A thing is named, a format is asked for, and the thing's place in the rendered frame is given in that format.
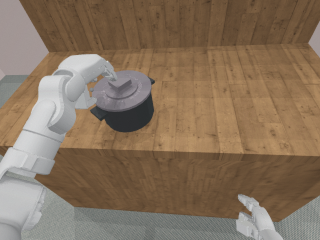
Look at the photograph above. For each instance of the robot left hand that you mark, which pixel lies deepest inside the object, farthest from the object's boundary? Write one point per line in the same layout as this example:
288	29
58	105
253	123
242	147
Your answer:
89	66

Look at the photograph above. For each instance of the table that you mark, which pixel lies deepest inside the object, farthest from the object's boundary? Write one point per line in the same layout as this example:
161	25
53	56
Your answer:
236	105

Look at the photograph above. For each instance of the knob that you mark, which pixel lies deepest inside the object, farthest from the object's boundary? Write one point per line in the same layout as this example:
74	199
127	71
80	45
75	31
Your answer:
121	83

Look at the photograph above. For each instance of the pot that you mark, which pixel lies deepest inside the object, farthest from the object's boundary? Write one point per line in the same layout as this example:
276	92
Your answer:
128	120

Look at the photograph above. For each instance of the lid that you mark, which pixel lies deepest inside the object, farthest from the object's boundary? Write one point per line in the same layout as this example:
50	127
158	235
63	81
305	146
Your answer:
111	100

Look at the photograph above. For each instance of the left robot upper arm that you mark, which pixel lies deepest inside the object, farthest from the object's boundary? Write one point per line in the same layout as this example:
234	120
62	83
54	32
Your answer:
21	204

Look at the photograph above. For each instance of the robot left forearm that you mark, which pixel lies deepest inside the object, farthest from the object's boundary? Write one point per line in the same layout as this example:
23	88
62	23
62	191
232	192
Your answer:
51	118

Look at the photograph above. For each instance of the robot right hand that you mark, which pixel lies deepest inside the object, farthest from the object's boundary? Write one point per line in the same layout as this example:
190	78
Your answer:
252	225

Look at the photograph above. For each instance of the robot right forearm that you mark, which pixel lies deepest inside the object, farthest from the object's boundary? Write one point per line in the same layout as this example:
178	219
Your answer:
269	234

